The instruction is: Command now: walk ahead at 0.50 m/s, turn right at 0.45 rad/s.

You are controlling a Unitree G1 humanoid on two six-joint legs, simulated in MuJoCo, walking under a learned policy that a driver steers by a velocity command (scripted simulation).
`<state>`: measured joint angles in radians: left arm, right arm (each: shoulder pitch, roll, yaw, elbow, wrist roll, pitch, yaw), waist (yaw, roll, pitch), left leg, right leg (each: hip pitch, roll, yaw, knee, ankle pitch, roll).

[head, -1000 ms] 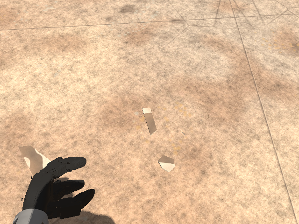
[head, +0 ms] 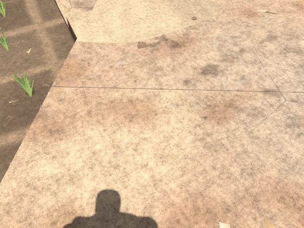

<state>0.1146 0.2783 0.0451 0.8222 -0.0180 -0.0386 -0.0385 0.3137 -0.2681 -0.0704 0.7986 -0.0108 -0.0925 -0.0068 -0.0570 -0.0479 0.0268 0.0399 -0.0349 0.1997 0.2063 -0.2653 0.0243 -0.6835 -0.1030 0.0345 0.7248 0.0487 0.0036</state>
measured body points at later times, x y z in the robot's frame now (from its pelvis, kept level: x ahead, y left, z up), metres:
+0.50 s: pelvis +0.29 -0.06 +0.00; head +0.32 -0.09 +0.45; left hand +0.42 +0.21 -0.10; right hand +0.45 -0.36 -0.08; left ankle +0.51 +0.06 -0.69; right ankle +0.21 -0.12 -0.74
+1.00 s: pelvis +0.55 -0.13 +0.00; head +0.58 -0.15 +0.45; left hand +0.87 -0.05 -0.08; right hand +0.40 -0.38 -0.12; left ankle +0.53 +0.02 -0.74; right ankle +0.60 -0.35 -0.69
